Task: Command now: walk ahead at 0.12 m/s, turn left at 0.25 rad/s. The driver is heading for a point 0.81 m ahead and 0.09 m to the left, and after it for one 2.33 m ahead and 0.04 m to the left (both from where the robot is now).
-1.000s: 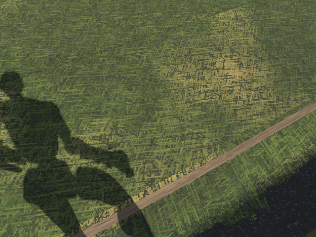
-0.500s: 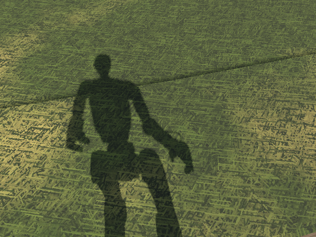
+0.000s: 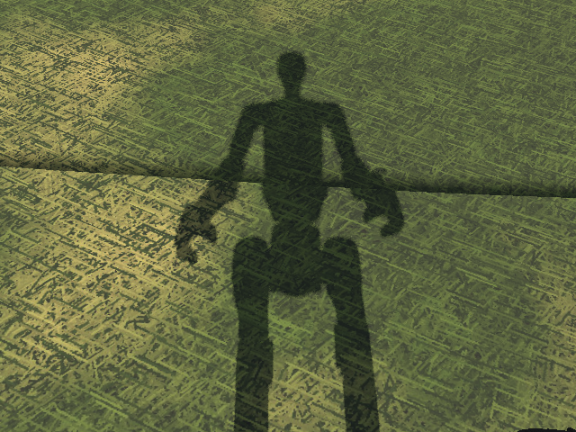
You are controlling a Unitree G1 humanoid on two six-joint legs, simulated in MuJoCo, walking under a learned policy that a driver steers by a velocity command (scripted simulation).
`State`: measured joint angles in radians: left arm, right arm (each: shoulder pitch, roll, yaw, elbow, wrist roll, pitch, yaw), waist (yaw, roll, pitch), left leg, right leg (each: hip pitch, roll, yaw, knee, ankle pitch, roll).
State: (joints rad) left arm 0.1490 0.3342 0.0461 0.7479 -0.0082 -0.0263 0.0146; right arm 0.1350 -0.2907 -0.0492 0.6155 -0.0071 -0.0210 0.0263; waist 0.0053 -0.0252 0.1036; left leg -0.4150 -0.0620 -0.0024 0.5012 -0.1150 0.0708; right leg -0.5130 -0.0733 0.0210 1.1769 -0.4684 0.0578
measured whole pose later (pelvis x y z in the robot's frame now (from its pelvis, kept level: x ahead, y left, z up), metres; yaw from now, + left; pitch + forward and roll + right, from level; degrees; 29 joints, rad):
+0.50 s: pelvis +0.08 -0.04 +0.00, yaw +2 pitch -1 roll +1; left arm 0.17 0.24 0.01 0.81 0.01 -0.02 0.01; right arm 0.19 -0.24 -0.03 0.82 -0.01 0.02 -0.01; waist 0.00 0.00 0.02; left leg -0.24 -0.04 -0.05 0.52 -0.27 0.01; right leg -0.24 -0.02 0.00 0.55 -0.29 0.01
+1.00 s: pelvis +0.10 -0.06 +0.01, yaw +2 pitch -2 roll +0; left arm 0.18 0.25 0.01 0.96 0.01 -0.01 0.02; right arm 0.16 -0.24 -0.05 1.05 0.00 0.03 -0.04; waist 0.00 0.00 0.04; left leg -0.17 -0.01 -0.06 0.47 -0.26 -0.02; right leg -0.17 0.00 -0.01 0.48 -0.28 -0.02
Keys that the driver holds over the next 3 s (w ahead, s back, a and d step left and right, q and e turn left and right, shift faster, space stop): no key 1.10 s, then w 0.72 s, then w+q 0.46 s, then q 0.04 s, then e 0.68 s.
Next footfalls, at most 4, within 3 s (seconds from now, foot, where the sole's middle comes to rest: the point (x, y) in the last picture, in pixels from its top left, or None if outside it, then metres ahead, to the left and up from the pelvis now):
0.24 right None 0.13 -0.17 -0.77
1.86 right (352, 366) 0.54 -0.14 -0.77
2.38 left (232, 260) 0.82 0.15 -0.77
2.86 right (330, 237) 0.90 -0.11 -0.77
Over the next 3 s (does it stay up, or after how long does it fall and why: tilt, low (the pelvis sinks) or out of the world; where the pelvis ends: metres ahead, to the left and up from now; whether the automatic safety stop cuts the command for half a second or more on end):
stays up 0.83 -0.02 0.02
